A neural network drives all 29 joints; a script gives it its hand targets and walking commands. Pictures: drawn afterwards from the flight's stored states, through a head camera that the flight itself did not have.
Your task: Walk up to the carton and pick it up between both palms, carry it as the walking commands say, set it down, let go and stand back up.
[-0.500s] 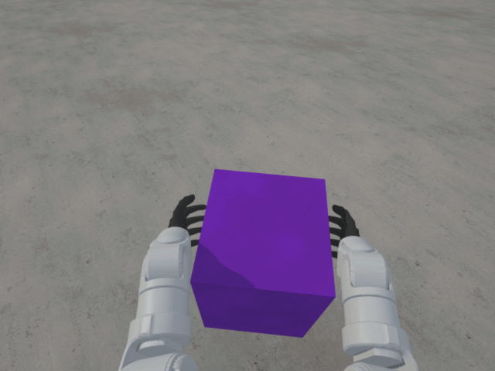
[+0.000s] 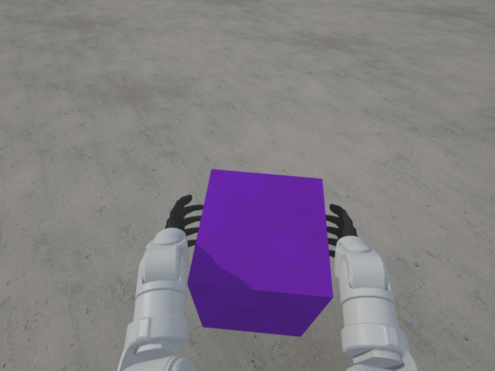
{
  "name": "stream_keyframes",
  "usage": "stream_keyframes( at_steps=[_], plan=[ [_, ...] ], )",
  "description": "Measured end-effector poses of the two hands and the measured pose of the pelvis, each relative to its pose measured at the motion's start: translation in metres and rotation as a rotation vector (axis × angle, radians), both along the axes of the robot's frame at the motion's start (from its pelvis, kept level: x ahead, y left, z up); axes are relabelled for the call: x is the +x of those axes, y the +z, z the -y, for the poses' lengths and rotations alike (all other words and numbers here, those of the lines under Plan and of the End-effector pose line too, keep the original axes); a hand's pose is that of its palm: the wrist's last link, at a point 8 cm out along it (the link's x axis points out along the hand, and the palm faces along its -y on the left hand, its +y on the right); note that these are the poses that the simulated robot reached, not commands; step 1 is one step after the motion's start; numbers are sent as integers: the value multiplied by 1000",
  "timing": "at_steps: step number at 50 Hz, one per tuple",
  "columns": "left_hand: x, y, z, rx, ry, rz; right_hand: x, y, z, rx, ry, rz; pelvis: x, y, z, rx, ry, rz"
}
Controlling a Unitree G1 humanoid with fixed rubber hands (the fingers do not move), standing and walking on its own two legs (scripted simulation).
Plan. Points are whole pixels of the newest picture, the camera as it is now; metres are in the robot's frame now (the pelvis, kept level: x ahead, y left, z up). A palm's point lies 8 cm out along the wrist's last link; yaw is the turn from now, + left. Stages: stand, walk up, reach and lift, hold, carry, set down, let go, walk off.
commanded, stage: reach and lift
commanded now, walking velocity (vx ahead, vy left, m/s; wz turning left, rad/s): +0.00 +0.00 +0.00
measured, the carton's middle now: (258, 257) +0.32 +0.01 -0.02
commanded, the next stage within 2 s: hold in 0.24 s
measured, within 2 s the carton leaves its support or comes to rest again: neither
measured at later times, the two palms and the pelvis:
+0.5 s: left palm (173, 244) +0.29 +0.15 +0.06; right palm (347, 258) +0.28 -0.14 +0.05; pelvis -0.01 +0.01 +0.00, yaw -1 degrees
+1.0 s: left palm (178, 242) +0.30 +0.14 +0.06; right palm (349, 252) +0.29 -0.14 +0.05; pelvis +0.00 -0.01 +0.00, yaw +0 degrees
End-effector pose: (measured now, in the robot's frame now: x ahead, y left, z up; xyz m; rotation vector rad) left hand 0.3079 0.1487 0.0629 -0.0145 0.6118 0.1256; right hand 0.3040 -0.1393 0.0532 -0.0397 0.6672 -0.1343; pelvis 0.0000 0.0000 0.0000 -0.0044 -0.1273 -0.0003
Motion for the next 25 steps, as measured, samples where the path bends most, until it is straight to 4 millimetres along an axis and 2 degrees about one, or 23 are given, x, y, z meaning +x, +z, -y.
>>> stream_keyframes(
  at_steps=[14,25],
  plan=[
    [-9,2,-4,14,-27,-6,-15,1,-4,-15,-3,-6,-3,0,-10,-1,-8,20],
    [-16,2,-2,13,-25,-11,-24,-1,-2,0,-15,-9,-11,-2,-11,1,-9,39]
  ],
)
